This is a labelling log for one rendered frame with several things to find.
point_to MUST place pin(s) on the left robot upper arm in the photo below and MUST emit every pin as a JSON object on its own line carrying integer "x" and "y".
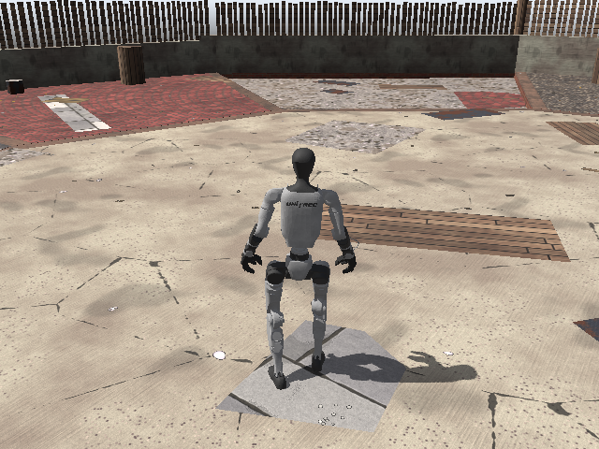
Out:
{"x": 271, "y": 197}

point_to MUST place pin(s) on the robot left thigh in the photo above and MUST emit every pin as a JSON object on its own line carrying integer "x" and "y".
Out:
{"x": 275, "y": 274}

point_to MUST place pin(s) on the left robot hand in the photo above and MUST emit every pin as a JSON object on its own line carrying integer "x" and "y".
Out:
{"x": 245, "y": 260}

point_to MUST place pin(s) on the right robot upper arm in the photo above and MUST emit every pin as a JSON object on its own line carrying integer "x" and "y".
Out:
{"x": 335, "y": 213}

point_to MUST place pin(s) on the right robot forearm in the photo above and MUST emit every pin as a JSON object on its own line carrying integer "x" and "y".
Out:
{"x": 345, "y": 246}

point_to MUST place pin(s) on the left robot forearm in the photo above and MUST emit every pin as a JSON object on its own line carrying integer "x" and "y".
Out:
{"x": 252, "y": 243}

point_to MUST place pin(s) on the right robot hand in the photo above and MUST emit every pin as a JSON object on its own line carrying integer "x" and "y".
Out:
{"x": 351, "y": 262}

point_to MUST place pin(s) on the robot right foot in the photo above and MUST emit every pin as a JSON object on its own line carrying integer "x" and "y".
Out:
{"x": 317, "y": 364}

